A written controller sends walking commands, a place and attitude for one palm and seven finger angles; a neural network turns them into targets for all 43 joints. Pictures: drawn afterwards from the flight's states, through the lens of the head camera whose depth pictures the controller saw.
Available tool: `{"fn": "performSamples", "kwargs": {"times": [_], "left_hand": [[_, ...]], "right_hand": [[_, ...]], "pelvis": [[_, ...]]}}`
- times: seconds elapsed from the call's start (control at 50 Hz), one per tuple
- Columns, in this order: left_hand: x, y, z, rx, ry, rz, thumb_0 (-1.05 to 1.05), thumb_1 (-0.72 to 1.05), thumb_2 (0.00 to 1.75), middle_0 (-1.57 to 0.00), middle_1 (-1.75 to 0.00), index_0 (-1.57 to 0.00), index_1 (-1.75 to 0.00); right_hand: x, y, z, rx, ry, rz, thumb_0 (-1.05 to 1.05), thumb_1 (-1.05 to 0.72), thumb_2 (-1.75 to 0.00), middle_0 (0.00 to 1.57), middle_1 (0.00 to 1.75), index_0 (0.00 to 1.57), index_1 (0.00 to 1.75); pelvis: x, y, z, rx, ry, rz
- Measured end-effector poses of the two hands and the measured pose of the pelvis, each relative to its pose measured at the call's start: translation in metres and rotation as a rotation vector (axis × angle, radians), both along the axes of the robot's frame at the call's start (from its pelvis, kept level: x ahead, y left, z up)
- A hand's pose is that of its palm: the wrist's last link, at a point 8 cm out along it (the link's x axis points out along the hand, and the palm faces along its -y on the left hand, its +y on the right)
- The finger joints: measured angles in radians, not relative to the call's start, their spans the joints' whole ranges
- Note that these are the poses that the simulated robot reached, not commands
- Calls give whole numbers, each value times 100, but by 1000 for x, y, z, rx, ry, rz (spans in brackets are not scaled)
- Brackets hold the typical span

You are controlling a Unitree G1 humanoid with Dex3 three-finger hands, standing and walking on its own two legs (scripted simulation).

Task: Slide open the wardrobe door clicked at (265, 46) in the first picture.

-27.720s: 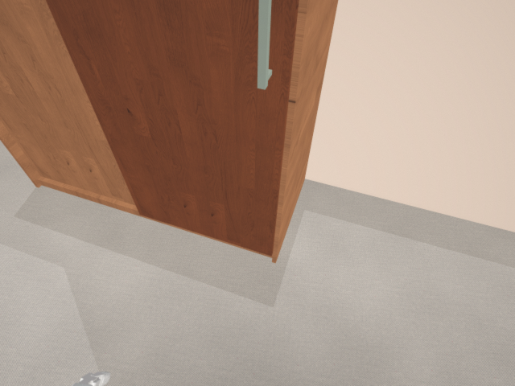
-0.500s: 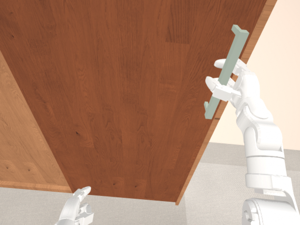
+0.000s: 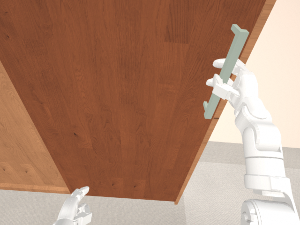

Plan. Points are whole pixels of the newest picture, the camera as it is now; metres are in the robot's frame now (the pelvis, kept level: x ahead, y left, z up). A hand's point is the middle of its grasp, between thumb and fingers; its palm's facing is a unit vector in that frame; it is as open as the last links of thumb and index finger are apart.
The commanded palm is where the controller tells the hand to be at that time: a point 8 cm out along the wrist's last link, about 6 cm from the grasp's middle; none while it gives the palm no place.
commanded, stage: grip the handle and tug to test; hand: right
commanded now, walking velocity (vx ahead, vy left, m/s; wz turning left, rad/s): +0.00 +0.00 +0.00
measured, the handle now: (219, 77) +0.44 -0.15 +0.23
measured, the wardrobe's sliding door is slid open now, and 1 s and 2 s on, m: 0.00 0.00 0.00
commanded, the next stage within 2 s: tug the door sideways, standing still in 0.34 s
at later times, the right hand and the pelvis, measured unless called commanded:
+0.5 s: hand (217, 87) +0.38 -0.13 +0.23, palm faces +0.01 +1.00 -0.02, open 5.8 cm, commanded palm +0.35 -0.17 +0.23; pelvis +0.03 +0.00 +0.00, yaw +1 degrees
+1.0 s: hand (214, 87) +0.38 -0.12 +0.23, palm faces +0.10 +0.99 -0.05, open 5.9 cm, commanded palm +0.36 -0.11 +0.23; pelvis +0.00 -0.01 +0.00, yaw -3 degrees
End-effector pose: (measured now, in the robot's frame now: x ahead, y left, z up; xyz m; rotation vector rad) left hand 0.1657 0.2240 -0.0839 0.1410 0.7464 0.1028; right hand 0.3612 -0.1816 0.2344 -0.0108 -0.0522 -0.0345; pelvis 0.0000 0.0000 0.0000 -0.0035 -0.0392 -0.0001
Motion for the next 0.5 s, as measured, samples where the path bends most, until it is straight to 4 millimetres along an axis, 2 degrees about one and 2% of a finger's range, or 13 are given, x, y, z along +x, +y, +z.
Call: {"fn": "performSamples", "kwargs": {"times": [0.26,0.5], "left_hand": [[12,-3,5,-32,-34,10,2,90,90,-20,-30,-20,-30],[38,-1,7,-20,-35,4,2,90,90,-20,-30,-20,-30]], "right_hand": [[-1,1,-1,-12,-23,9,0,-77,-81,37,140,30,137],[-2,0,-2,-14,-36,28,0,-78,-80,35,139,27,135]], "pelvis": [[10,-1,0,-2,8,20],[29,-4,-2,-1,31,21]]}}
